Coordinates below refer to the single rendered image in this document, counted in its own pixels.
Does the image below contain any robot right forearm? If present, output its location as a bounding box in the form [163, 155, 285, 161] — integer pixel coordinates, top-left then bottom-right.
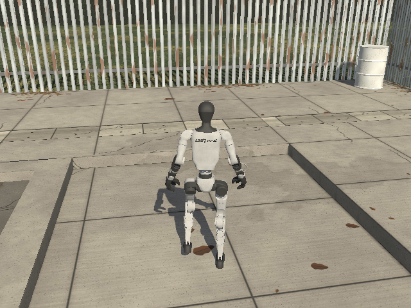
[232, 155, 245, 178]

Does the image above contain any right robot upper arm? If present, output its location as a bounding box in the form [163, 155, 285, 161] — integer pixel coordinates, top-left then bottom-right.
[220, 130, 238, 165]

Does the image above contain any robot right hand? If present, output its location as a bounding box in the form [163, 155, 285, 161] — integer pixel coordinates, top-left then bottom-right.
[232, 176, 247, 189]

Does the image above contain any robot left forearm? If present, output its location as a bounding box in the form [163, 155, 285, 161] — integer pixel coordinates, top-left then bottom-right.
[167, 155, 180, 180]

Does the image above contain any robot right foot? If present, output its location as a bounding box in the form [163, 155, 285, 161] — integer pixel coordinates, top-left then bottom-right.
[216, 252, 225, 269]

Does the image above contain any left robot upper arm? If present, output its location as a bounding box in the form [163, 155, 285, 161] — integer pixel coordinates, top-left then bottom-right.
[175, 129, 193, 165]

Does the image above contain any robot right shin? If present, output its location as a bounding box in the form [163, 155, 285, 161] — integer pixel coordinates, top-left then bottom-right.
[216, 217, 225, 260]

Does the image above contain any robot left hand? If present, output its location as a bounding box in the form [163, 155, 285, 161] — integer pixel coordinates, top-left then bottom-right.
[165, 177, 180, 192]

